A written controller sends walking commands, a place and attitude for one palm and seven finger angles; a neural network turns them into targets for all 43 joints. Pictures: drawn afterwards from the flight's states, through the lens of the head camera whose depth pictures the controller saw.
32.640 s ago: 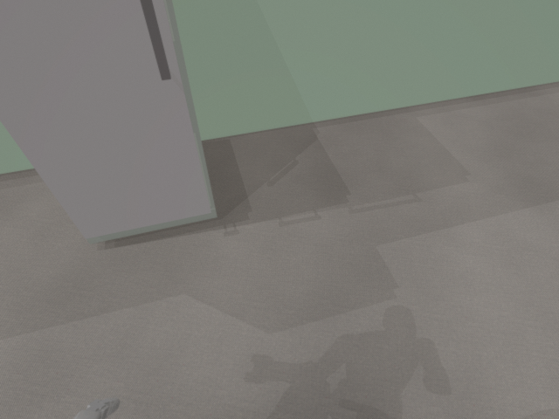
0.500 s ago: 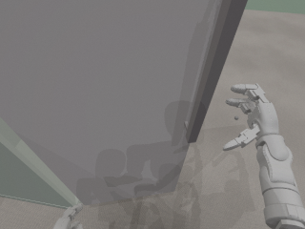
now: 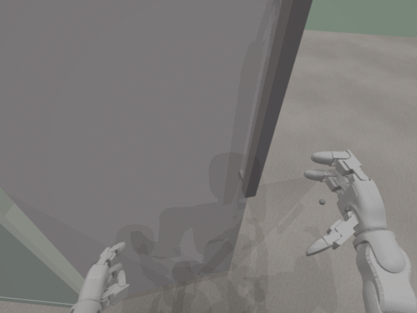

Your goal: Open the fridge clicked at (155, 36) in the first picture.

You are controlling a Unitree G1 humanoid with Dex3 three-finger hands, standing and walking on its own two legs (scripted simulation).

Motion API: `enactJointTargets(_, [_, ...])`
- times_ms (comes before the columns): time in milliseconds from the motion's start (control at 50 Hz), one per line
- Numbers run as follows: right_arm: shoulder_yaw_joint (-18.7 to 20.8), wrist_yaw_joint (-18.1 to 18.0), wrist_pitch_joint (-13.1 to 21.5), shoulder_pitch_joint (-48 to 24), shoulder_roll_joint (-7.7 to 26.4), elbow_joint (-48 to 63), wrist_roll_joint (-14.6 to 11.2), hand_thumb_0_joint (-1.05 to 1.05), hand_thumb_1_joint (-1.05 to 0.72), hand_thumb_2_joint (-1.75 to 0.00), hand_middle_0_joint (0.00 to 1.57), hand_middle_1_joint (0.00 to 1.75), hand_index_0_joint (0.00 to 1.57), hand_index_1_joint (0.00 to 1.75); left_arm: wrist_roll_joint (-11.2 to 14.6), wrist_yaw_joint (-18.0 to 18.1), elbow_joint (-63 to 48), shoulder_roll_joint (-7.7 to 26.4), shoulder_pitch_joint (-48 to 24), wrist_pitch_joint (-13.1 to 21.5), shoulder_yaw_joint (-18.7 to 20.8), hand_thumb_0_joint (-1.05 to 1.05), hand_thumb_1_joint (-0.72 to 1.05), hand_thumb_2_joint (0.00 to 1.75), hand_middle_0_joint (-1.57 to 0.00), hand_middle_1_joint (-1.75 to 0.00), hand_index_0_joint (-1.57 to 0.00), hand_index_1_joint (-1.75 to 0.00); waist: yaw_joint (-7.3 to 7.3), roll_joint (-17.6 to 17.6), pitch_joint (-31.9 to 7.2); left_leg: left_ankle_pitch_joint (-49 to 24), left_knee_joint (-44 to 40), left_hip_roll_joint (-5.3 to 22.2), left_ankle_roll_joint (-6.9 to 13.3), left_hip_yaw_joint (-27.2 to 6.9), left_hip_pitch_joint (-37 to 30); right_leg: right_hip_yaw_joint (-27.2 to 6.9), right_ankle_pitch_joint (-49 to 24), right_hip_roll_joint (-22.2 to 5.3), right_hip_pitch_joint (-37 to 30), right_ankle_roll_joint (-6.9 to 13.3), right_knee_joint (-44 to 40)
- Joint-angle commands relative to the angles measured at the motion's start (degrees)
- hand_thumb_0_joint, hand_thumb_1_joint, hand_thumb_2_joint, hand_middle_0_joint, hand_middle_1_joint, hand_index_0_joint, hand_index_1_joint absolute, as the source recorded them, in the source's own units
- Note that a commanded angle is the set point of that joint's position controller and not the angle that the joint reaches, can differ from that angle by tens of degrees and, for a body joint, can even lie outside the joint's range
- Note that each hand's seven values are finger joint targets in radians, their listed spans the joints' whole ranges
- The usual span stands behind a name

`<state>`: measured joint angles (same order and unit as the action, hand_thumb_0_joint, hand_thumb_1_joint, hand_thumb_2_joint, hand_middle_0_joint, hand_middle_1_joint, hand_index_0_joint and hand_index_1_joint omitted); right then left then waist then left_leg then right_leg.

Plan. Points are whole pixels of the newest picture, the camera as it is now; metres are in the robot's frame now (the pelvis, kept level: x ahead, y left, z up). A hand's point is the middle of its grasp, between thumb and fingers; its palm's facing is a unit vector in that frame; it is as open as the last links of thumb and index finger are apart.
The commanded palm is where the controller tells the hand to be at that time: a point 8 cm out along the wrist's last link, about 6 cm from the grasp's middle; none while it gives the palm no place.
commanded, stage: slip the hand off the handle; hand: right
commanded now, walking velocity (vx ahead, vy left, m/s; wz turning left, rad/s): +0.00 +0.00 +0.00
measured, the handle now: (260, 115) +0.41 -0.07 +0.21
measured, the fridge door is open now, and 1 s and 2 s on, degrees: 72 72 72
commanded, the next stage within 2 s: draw the hand back to the body in 0.14 s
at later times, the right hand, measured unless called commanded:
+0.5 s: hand (339, 218) +0.24 -0.19 +0.14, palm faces -0.04 +1.00 -0.08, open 14.7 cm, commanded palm +0.21 -0.24 +0.14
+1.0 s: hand (385, 240) +0.21 -0.24 +0.14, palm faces +0.36 +0.89 -0.28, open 13.3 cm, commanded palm +0.16 -0.28 +0.16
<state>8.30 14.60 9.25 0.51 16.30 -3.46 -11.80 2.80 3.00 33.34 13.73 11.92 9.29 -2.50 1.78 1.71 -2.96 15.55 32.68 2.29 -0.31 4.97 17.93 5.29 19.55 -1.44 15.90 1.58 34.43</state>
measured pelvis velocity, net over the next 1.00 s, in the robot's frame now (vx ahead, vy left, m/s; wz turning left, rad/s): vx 0.00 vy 0.00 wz -0.01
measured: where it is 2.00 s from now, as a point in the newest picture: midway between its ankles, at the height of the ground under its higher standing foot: outside the picture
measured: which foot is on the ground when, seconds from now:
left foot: down 0.00-1.00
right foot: down 0.00-1.00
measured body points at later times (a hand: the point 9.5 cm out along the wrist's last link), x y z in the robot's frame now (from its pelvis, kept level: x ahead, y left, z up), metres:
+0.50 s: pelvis +0.00 +0.02 +0.00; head -0.03 +0.04 +0.45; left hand +0.18 +0.25 -0.06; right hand +0.24 -0.24 +0.15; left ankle +0.02 +0.12 -0.73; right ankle -0.01 -0.10 -0.73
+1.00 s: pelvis +0.00 +0.00 +0.01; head -0.02 +0.00 +0.46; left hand +0.19 +0.21 -0.06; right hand +0.18 -0.29 +0.16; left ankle +0.02 +0.12 -0.73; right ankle -0.01 -0.10 -0.73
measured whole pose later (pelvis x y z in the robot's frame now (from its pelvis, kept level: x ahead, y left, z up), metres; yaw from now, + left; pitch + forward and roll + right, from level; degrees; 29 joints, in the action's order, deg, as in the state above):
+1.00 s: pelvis +0.00 +0.00 +0.01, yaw -1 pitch -3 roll +1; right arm 13.2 -3.4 2.4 19.9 17.6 17.8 -5.2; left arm 0.3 4.3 37.0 13.4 12.5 12.7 -2.2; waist 4.0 2.1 0.5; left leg 12.8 26.3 2.2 -0.6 5.7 10.0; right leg 4.6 17.1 -1.0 8.8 1.8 29.2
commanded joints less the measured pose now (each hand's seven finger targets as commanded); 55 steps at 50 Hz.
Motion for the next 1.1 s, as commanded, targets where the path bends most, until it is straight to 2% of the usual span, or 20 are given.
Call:
enactJointTargets(0, [3.82, 0.59, 2.87, -9.04, 7.90, 16.25, -1.49, 0.00, 0.55, -0.20, 0.25, 1.15, 0.25, 1.15, 0.35, 0.37, -8.48, 7.24, -4.29, 3.79, 2.89, 0.00, 0.90, 0.90, -0.20, -0.30, -0.20, -0.30, -0.59, -1.66, -8.21, -11.33, -3.11, -2.06, 1.27, -1.39, -3.45, -5.15, -13.74, -0.19, -2.84, -0.77, -5.23])
enactJointTargets(120, [4.57, 0.37, 3.08, -3.44, 8.07, 22.62, -1.79, 0.00, 0.55, -0.20, 0.25, 1.15, 0.25, 1.15, 0.17, 0.30, -9.46, 6.70, -5.10, 4.84, 2.46, 0.00, 0.90, 0.90, -0.20, -0.30, -0.20, -0.30, -0.25, 0.24, -7.39, -9.54, -3.36, -1.77, 1.16, -1.60, -3.47, -4.71, -11.96, 0.31, -2.02, -0.51, -4.84])
enactJointTargets(140, [5.28, 0.16, 3.12, -3.82, 9.04, 22.35, -1.87, 0.00, 0.55, -0.20, 0.25, 1.15, 0.25, 1.15, 0.04, 0.51, -9.14, 7.05, -5.10, 4.93, 2.38, 0.00, 0.90, 0.90, -0.20, -0.30, -0.20, -0.30, -0.50, -1.68, -6.39, -8.91, -3.77, -1.72, 1.04, -1.85, -3.34, -4.77, -11.33, 0.26, -1.19, -0.25, -4.54])
enactJointTargets(180, [5.38, 0.33, 3.52, -6.98, 9.48, 21.27, -2.08, 0.00, 0.55, -0.20, 0.25, 1.15, 0.25, 1.15, 0.16, 0.87, -8.36, 7.10, -4.99, 5.32, 2.26, 0.00, 0.90, 0.90, -0.20, -0.30, -0.20, -0.30, -1.33, -0.83, -4.71, -5.55, -4.38, -1.67, 0.85, -2.25, -1.87, -4.81, -8.50, 0.52, -0.36, -0.22, -4.47])
enactJointTargets(240, [7.55, 0.95, 4.17, -7.20, 11.54, 19.26, -2.63, 0.00, 0.55, -0.20, 0.25, 1.15, 0.25, 1.15, 0.27, 1.51, -7.38, 7.51, -4.94, 5.98, 2.50, 0.00, 0.90, 0.90, -0.20, -0.30, -0.20, -0.30, -1.10, -1.08, -6.10, -3.96, -5.02, -1.39, 0.80, -3.07, -2.45, -4.64, -7.78, 0.62, -0.16, 0.05, -3.90])
enactJointTargets(260, [9.14, 2.81, -1.85, -5.40, 10.37, 13.59, -7.76, 0.00, 0.55, -0.20, 0.25, 1.15, 0.25, 1.15, 1.57, 2.13, -7.83, 7.86, -6.49, 6.49, 2.11, 0.00, 0.90, 0.90, -0.20, -0.30, -0.20, -0.30, 0.10, 0.57, -9.11, -4.97, -5.62, -0.88, 1.20, -2.98, -5.89, -4.51, -7.20, 0.67, -1.21, 0.09, -5.18])
enactJointTargets(280, [8.50, 4.14, -4.49, -8.41, 10.80, 18.07, -8.37, 0.00, 0.55, -0.20, 0.25, 1.15, 0.25, 1.15, 1.87, 2.62, -8.62, 7.60, -7.39, 7.00, 1.66, 0.00, 0.90, 0.90, -0.20, -0.30, -0.20, -0.30, 0.44, 2.81, -10.50, -6.18, -6.01, -0.56, 1.01, -2.87, -7.32, -4.50, -8.02, 0.84, -2.49, 0.14, -5.67])
enactJointTargets(340, [10.75, 4.29, -7.79, -5.86, 13.17, 20.30, -7.25, 0.00, 0.55, -0.20, 0.25, 1.15, 0.25, 1.15, 1.39, 3.22, -8.49, 7.51, -6.72, 8.70, 1.56, 0.00, 0.90, 0.90, -0.20, -0.30, -0.20, -0.30, 0.96, -0.19, -10.31, -11.07, -5.78, -0.80, 0.88, -2.35, -8.50, -4.97, -12.99, 0.62, -3.42, 0.64, -5.59])
enactJointTargets(360, [10.03, 4.32, -7.86, -4.07, 11.72, 20.26, -7.34, 0.00, 0.55, -0.20, 0.25, 1.15, 0.25, 1.15, 1.27, 3.00, -8.38, 7.31, -6.15, 9.01, 1.51, 0.00, 0.90, 0.90, -0.20, -0.30, -0.20, -0.30, 0.72, -1.38, -9.07, -11.97, -5.76, -0.80, 0.70, -2.02, -8.08, -4.91, -13.52, 0.67, -3.01, 0.56, -5.61])
enactJointTargets(440, [12.31, 4.82, -8.05, -2.01, 12.73, 18.62, -8.12, 0.00, 0.55, -0.20, 0.25, 1.15, 0.25, 1.15, 1.16, 2.65, -7.52, 8.08, -6.20, 9.85, 1.73, 0.00, 0.90, 0.90, -0.20, -0.30, -0.20, -0.30, 1.05, -3.40, -5.32, -8.99, -6.85, -0.78, 0.52, -2.54, -6.50, -4.64, -11.37, 0.57, -1.81, 0.53, -5.58])
enactJointTargets(520, [12.71, 5.39, -9.15, -2.57, 13.41, 20.24, -8.05, 0.00, 0.55, -0.20, 0.25, 1.15, 0.25, 1.15, 1.41, 2.61, -8.29, 7.92, -6.65, 10.46, 1.60, 0.00, 0.90, 0.90, -0.20, -0.30, -0.20, -0.30, 1.06, -0.74, -4.15, -5.46, -7.17, -0.63, 0.51, -2.49, -5.29, -4.68, -9.14, 0.74, -2.21, 0.44, -6.12])
enactJointTargets(640, [15.96, 6.03, -9.50, -1.86, 16.45, 22.75, -8.51, 0.00, 0.55, -0.20, 0.25, 1.15, 0.25, 1.15, 1.27, 3.08, -8.06, 8.35, -6.66, 10.94, 1.59, 0.00, 0.90, 0.90, -0.20, -0.30, -0.20, -0.30, 1.06, -0.84, -5.56, -5.88, -7.59, -0.61, 0.32, -3.11, -6.07, -4.71, -10.21, 0.47, -3.34, 0.65, -5.29])
enactJointTargets(680, [14.66, 6.49, -9.35, -2.95, 15.28, 23.97, -8.71, 0.00, 0.48, -0.24, 0.25, 1.11, 0.25, 1.11, 1.48, 3.12, -7.97, 8.16, -6.60, 11.34, 1.41, 0.00, 0.90, 0.90, -0.20, -0.30, -0.20, -0.30, 0.69, 1.91, -4.54, -5.47, -7.40, -0.78, 0.50, -2.43, -5.15, -5.06, -9.53, 0.50, -4.25, 0.49, -5.82])
enactJointTargets(740, [15.53, 6.81, -9.57, -1.45, 16.23, 24.66, -8.74, 0.00, 0.37, -0.29, 0.24, 1.04, 0.24, 1.04, 1.36, 3.19, -7.58, 8.58, -6.67, 12.02, 1.40, 0.00, 0.90, 0.90, -0.20, -0.30, -0.20, -0.30, 0.86, 1.39, -5.19, -6.76, -7.24, -0.91, 0.64, -2.22, -5.85, -5.44, -10.69, 0.26, -5.07, 0.59, -5.85])
enactJointTargets(760, [14.87, -4.93, -5.80, -0.69, 17.46, 34.14, 0.54, 0.00, 0.33, -0.31, 0.24, 1.02, 0.24, 1.02, -1.28, 2.32, -7.30, 6.64, -6.68, 11.19, 2.19, 0.00, 0.90, 0.90, -0.20, -0.30, -0.20, -0.30, 3.23, 0.05, -1.07, -7.20, -10.68, -0.09, 1.10, -3.30, -6.80, -5.36, -11.72, -0.01, -1.87, 0.50, -7.20])
enactJointTargets(780, [10.95, -9.58, -5.94, 8.15, 10.58, 28.86, 1.56, 0.00, 0.30, -0.32, 0.24, 1.00, 0.24, 1.00, -1.66, 1.91, -6.57, 6.76, -5.96, 10.79, 2.25, 0.00, 0.90, 0.90, -0.20, -0.30, -0.20, -0.30, 1.71, -1.56, 1.05, -6.30, -10.80, 0.09, 1.04, -2.83, -5.93, -4.67, -10.40, -0.33, -2.62, 0.01, -8.05])
enactJointTargets(820, [9.77, -14.74, -4.83, 11.07, 9.91, 30.42, 3.94, 0.00, 0.22, -0.36, 0.24, 0.96, 0.24, 0.96, -1.75, 1.42, -6.09, 6.63, -5.97, 8.91, 2.48, 0.00, 0.90, 0.90, -0.20, -0.30, -0.20, -0.30, 1.88, -1.23, 0.92, -5.65, -10.38, 0.35, 1.08, -2.52, -7.08, -4.81, -9.49, -0.74, -3.39, -0.05, -9.27])
enactJointTargets(920, [10.98, -19.84, -2.29, 7.77, 12.44, 34.60, 7.10, 0.00, 0.04, -0.44, 0.23, 0.85, 0.23, 0.85, -2.06, 1.69, -5.28, 6.23, -6.49, 6.51, 2.88, 0.00, 0.90, 0.90, -0.20, -0.30, -0.20, -0.30, 1.41, 3.43, -1.09, -4.13, -10.59, 0.42, 1.56, -2.62, -9.31, -4.94, -8.28, -0.74, -6.21, -0.10, -12.18])
enactJointTargets(1020, [11.16, -21.22, -1.79, 10.63, 11.97, 35.51, 7.91, 0.00, -0.14, -0.53, 0.23, 0.75, 0.23, 0.75, -2.41, 1.74, -4.85, 6.01, -6.99, 5.39, 2.96, 0.00, 0.90, 0.90, -0.20, -0.30, -0.20, -0.30, 1.72, 3.34, -1.88, -7.41, -10.40, 0.05, 1.77, -2.26, -11.52, -5.70, -12.94, -1.09, -8.18, -0.40, -13.48])
enactJointTargets(1080, [11.83, -21.32, -2.04, 13.34, 11.90, 34.84, 7.91, 0.00, -0.25, -0.58, 0.22, 0.68, 0.22, 0.68, -2.55, 1.48, -4.87, 6.28, -7.11, 4.59, 3.15, 0.00, 0.90, 0.90, -0.20, -0.30, -0.20, -0.30, 1.98, 0.63, -1.12, -9.13, -10.45, -0.18, 1.70, -2.03, -12.39, -5.95, -15.71, -1.42, -8.18, -0.52, -13.79])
